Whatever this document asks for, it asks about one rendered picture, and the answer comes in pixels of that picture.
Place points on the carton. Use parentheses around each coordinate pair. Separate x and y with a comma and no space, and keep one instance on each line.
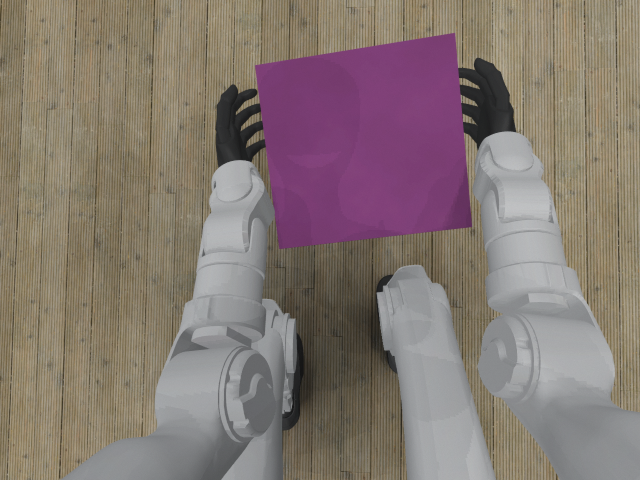
(366,143)

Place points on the left robot hand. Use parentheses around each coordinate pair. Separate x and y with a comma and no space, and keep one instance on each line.
(230,140)

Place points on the robot left upper arm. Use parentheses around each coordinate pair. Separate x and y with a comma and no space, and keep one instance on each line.
(209,405)

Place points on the robot right upper arm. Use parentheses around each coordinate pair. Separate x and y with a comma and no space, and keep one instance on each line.
(556,376)

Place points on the left robot forearm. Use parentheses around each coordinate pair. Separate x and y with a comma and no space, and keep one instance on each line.
(226,309)

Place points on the right robot foot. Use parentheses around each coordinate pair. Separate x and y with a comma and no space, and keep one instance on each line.
(383,282)

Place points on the right robot hand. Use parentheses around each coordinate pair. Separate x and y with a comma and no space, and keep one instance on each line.
(494,112)

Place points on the right robot shin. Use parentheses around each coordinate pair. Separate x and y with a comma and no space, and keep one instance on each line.
(417,271)

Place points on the right robot forearm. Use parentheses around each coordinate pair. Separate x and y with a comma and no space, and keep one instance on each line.
(527,266)

